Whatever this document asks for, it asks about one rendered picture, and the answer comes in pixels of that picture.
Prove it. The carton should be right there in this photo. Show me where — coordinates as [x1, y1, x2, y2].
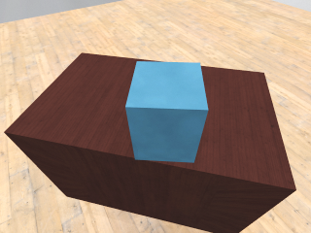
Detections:
[125, 61, 209, 163]

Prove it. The pedestal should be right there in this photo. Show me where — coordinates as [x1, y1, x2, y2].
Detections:
[4, 52, 296, 233]

